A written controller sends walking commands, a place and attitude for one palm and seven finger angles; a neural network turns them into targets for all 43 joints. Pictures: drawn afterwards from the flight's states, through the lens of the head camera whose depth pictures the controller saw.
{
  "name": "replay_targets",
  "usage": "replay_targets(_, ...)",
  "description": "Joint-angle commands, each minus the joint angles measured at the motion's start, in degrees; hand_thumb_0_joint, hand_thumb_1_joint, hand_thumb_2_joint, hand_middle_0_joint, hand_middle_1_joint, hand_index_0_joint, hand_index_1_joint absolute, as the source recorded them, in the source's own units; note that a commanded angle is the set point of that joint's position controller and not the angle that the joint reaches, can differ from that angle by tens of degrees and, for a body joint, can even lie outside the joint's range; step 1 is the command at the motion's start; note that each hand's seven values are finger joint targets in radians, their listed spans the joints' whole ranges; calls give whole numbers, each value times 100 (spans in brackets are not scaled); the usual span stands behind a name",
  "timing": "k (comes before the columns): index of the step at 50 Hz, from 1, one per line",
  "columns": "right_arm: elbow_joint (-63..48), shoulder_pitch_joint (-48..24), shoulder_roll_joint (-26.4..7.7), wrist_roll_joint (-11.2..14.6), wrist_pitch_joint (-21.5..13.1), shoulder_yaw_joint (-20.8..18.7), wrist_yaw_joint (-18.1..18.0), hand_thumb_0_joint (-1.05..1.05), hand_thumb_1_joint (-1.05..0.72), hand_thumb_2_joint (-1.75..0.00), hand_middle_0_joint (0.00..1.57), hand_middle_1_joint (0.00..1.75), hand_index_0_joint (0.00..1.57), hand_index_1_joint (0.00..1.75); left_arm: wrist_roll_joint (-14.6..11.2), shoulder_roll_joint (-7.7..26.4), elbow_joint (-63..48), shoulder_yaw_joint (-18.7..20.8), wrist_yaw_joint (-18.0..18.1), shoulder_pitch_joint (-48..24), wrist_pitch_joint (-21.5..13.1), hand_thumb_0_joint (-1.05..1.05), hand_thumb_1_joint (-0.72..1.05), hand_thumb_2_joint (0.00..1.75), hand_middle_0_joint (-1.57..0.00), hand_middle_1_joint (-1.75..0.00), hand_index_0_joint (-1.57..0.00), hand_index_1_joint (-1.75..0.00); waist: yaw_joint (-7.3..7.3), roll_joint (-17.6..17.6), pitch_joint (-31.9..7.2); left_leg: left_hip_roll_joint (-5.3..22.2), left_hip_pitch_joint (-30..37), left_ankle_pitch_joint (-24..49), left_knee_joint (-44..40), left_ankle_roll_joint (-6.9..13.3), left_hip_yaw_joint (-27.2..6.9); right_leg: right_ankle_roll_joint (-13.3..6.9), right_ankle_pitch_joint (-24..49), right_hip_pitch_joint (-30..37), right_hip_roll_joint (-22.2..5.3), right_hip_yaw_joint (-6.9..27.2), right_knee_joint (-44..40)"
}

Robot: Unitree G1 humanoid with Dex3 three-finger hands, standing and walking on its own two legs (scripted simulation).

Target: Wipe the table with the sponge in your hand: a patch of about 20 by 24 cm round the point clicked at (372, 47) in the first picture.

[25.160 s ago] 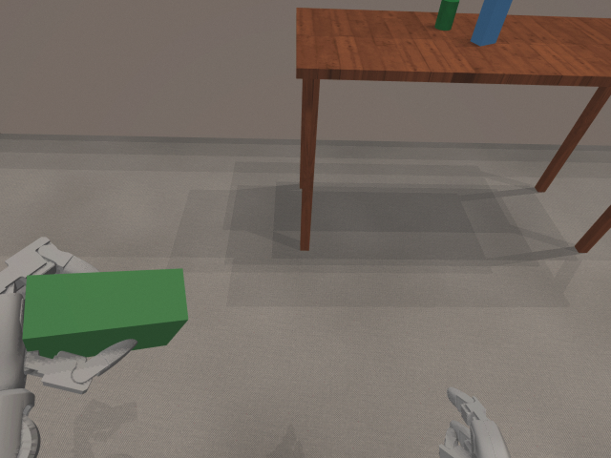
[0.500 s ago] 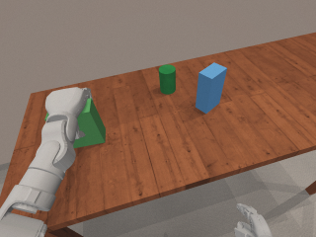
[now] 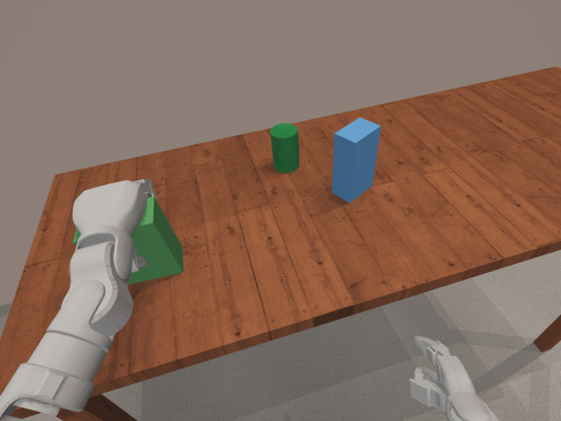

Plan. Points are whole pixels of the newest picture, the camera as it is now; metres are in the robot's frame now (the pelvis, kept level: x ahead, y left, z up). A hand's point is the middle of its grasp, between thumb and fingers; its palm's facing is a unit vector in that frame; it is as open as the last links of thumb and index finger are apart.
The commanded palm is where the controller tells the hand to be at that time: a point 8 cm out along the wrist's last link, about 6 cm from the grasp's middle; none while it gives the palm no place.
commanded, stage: wipe back along the middle lane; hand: left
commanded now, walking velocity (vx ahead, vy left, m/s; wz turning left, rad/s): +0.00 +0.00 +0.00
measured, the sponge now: (140, 253) +0.33 +0.26 +0.08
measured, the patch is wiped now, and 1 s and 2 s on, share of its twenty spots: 0.35 0.45 0.55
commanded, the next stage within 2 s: slide across to the third lane in 0.96 s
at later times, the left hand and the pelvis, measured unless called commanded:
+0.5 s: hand (128, 249) +0.30 +0.25 +0.13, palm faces +0.15 -0.09 -0.99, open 9.6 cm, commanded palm +0.25 +0.23 +0.15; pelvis +0.01 +0.01 +0.00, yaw -1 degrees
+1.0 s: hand (126, 277) +0.25 +0.23 +0.13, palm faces +0.25 -0.19 -0.95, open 9.6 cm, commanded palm +0.19 +0.21 +0.15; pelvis +0.00 +0.01 -0.01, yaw -1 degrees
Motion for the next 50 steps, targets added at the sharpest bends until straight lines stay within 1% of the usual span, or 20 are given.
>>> replay_targets(1, -978, -1068, -576, 17, -257, -257, -14, 0, -90, -90, 20, 30, 20, 30, -156, 701, -678, 389, -96, -456, 102, 0, 10, 130, -120, -160, -120, -160, 145, -656, -919, -133, 211, 1365, -82, 148, -88, -31, 1785, 484, -141, 351, -257)
replay_targets(2, -986, -1154, -595, 21, -263, -254, 2, 0, -90, -90, 20, 30, 20, 30, -152, 800, -802, 516, -87, -350, 118, 0, 10, 130, -120, -160, -120, -160, 149, -611, -904, -116, 237, 1347, -100, 140, -122, -70, 1727, 453, -110, 434, -253)
replay_targets(3, -1026, -1133, -557, 26, -269, -243, 6, 0, -90, -90, 20, 30, 20, 30, -165, 503, -829, 237, -97, -327, 174, 0, 10, 130, -120, -160, -120, -160, 130, -604, -887, -124, 205, 1373, -74, 149, -83, -41, 1743, 451, -134, 329, -225)
replay_targets(5, -982, -1099, -581, 28, -267, -255, 6, 0, -90, -90, 20, 30, 20, 30, -171, 570, -760, 291, -90, -167, 246, 0, 10, 130, -120, -160, -120, -160, 121, -738, -716, -114, 140, 1297, -52, 151, -92, -20, 1719, 354, -122, 370, -237)
replay_targets(7, -1036, -1216, -597, 26, -287, -257, 26, 0, -90, -90, 20, 30, 20, 30, -199, 640, -1023, 423, -84, 158, 282, 0, 10, 130, -120, -160, -120, -160, 182, -741, -832, -111, 192, 1360, -30, 151, -110, -44, 1831, 431, -103, 460, -188)
replay_targets(8, -1086, -1166, -572, 24, -299, -257, 32, 0, -90, -90, 20, 30, 20, 30, -236, 467, -1157, 282, -89, 258, 313, 0, 10, 130, -120, -160, -120, -160, 182, -772, -954, -127, 179, 1469, 35, 164, -65, -9, 2006, 532, -136, 390, -121)
replay_targets(11, -1069, -1168, -565, 45, -277, -246, 52, 0, -90, -90, 20, 30, 20, 30, -248, 283, -1236, 110, -113, 488, 407, 0, 10, 130, -120, -160, -120, -160, 149, -737, -740, -97, 110, 1417, 24, 136, -93, 8, 1917, 367, -128, 372, -102)
replay_targets(15, -1117, -1210, -559, 42, -311, -248, 81, 0, -90, -90, 20, 30, 20, 30, -273, 339, -1540, 200, -99, 881, 512, 0, 10, 130, -120, -160, -120, -160, 192, -805, -780, -95, 105, 1511, 103, 149, -107, 9, 2104, 432, -120, 429, -4)
replay_targets(18, -1195, -1271, -518, 41, -320, -229, 115, 0, -90, -90, 20, 30, 20, 30, -272, 101, -1894, 5, -111, 1002, 596, 0, 10, 130, -120, -160, -120, -160, 201, -791, -815, -76, 119, 1525, 101, 153, -116, 2, 2009, 398, -108, 371, 40)
replay_targets(22, -1177, -1358, -521, 26, -305, -231, 121, 0, -90, -90, 20, 30, 20, 30, -282, 183, -2120, 114, -76, 1141, 655, 0, 10, 130, -120, -160, -120, -160, 197, -830, -731, -54, 159, 1477, 109, 146, -146, -18, 2006, 314, -58, 459, 36)
replay_targets(26, -1185, -1272, -492, 26, -264, -223, 134, 0, -90, -90, 20, 30, 20, 30, -272, -12, -2320, -78, -56, 1203, 674, 0, 10, 130, -120, -160, -120, -160, 185, -721, -697, -31, 171, 1556, 122, 131, -150, -8, 1988, 263, -78, 351, 65)
replay_targets(27, -1223, -1404, -477, 33, -277, -224, 158, 0, -90, -90, 20, 30, 20, 30, -274, 35, -2465, 10, -32, 1389, 672, 0, 10, 130, -120, -160, -120, -160, 222, -760, -751, -12, 208, 1575, 108, 126, -198, -53, 1951, 284, -28, 429, 90)
replay_targets(28, -1301, -1331, -453, 30, -292, -212, 171, 0, -90, -90, 20, 30, 20, 30, -287, -232, -2643, -245, -43, 1438, 673, 0, 10, 130, -120, -160, -120, -160, 226, -792, -895, -33, 220, 1693, 159, 150, -161, -22, 2066, 367, -68, 311, 139)
replay_targets(32, -1278, -1427, -461, 26, -265, -247, 231, 0, -90, -90, 20, 30, 20, 30, -331, -111, -2878, -39, 29, 1969, 644, 0, 10, 130, -120, -160, -120, -160, 259, -837, -823, 5, 226, 1791, 182, 121, -211, -57, 2274, 382, -5, 458, 186)
replay_targets(34, -1314, -1314, -435, 25, -244, -245, 267, 0, -90, -90, 20, 30, 20, 30, -372, -204, -3036, -106, 76, 2184, 641, 0, 10, 130, -120, -160, -120, -160, 261, -819, -825, 22, 204, 1925, 213, 115, -199, -36, 2333, 403, -39, 338, 222)
replay_targets(41, -1363, -1346, -418, 20, -122, -261, 284, 0, -90, -90, 20, 30, 20, 30, -422, -367, -3504, -292, 220, 2465, 659, 0, 10, 130, -120, -160, -120, -160, 269, -737, -516, 79, 181, 1648, 91, 119, -233, -45, 1844, 235, -14, 282, 153)
replay_targets(42, -1391, -1501, -416, 34, -132, -260, 293, 0, -90, -90, 20, 30, 20, 30, -417, -300, -3656, -204, 242, 2499, 674, 0, 10, 130, -120, -160, -120, -160, 272, -744, -549, 101, 217, 1573, 87, 113, -276, -89, 1736, 204, 47, 422, 151)
replay_targets(43, -1462, -1388, -395, 22, -125, -247, 288, 0, -90, -90, 20, 30, 20, 30, -399, -513, -3811, -469, 240, 2352, 676, 0, 10, 130, -120, -160, -120, -160, 254, -772, -670, 72, 228, 1600, 116, 145, -216, -54, 1716, 253, -9, 310, 160)
replay_targets(45, -1399, -1371, -410, 27, -82, -267, 292, 0, -90, -90, 20, 30, 20, 30, -402, -559, -3692, -517, 271, 2527, 660, 0, 10, 130, -120, -160, -120, -160, 246, -668, -448, 104, 210, 1474, 60, 123, -245, -60, 1536, 135, 12, 301, 125)
replay_targets(50, -1390, -1381, -407, 21, -43, -255, 266, 0, -90, -90, 20, 30, 20, 30, -380, -526, -3681, -492, 353, 2540, 678, 0, 10, 130, -120, -160, -120, -160, 261, -771, -436, 92, 188, 1289, 32, 139, -244, -68, 1345, 148, 26, 358, 93)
